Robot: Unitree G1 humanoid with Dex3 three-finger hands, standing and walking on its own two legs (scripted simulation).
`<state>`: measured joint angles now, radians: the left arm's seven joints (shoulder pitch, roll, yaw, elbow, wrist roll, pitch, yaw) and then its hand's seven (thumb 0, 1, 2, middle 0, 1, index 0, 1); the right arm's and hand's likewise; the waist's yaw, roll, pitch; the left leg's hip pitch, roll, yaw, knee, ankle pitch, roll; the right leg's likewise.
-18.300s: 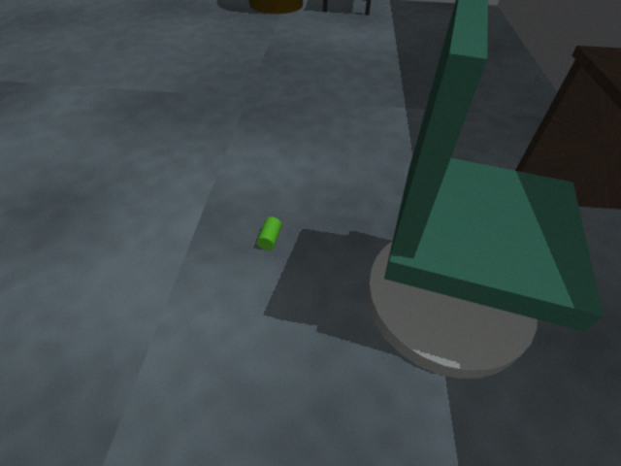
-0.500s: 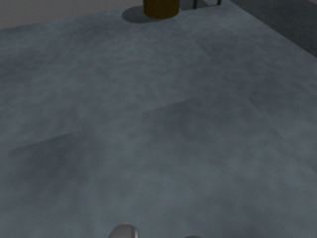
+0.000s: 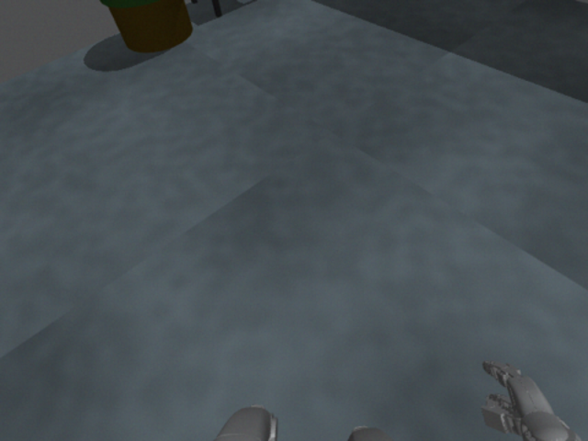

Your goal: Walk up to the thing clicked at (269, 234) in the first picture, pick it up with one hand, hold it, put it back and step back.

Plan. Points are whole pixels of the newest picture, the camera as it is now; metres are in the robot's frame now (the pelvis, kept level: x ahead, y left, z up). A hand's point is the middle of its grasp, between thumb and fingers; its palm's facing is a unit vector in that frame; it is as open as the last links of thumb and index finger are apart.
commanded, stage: walk up
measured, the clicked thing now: out of the picture +0.92 -1.15 -0.71
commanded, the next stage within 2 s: none
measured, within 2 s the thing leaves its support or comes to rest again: neither
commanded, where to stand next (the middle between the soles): +0.06 +0.06 m, yaw -66 degrees
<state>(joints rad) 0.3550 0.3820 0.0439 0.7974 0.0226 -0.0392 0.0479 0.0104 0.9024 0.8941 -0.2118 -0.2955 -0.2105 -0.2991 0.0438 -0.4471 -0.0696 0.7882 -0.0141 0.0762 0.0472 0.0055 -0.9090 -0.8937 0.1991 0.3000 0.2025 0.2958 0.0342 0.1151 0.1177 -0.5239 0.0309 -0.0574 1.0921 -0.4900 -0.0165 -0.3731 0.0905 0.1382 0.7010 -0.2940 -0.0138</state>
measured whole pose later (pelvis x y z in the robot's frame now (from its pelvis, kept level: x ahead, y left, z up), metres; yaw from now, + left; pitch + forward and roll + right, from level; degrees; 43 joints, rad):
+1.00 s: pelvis -0.01 +0.11 +0.00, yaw -49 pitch -3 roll -1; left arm 0.38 0.40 0.05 0.85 0.02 -0.03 0.00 0.01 0.90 0.89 -0.21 -0.30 -0.21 -0.30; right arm 0.31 -0.46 -0.08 0.85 -0.02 0.02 0.06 0.01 -0.91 -0.89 0.20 0.30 0.20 0.30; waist -0.02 0.07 0.07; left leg -0.43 0.07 0.00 0.79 -0.32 0.01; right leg -0.22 0.05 0.16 0.66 -0.40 0.02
